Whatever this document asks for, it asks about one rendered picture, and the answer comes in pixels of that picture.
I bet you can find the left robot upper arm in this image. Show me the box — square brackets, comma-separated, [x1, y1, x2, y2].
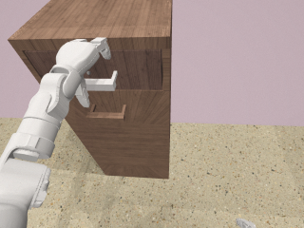
[0, 158, 51, 228]

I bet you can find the left robot hand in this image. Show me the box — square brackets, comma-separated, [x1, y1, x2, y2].
[56, 37, 111, 108]

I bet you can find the handle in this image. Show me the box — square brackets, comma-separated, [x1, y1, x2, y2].
[86, 112, 126, 123]
[85, 70, 118, 91]

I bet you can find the right robot hand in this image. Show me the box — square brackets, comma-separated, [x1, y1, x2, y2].
[236, 218, 256, 228]

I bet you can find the drawer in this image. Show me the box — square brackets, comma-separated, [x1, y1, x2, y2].
[25, 48, 163, 90]

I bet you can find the robot left forearm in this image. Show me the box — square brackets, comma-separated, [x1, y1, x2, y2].
[0, 64, 82, 171]

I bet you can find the cabinet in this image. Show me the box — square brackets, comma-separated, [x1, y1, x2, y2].
[8, 0, 173, 180]

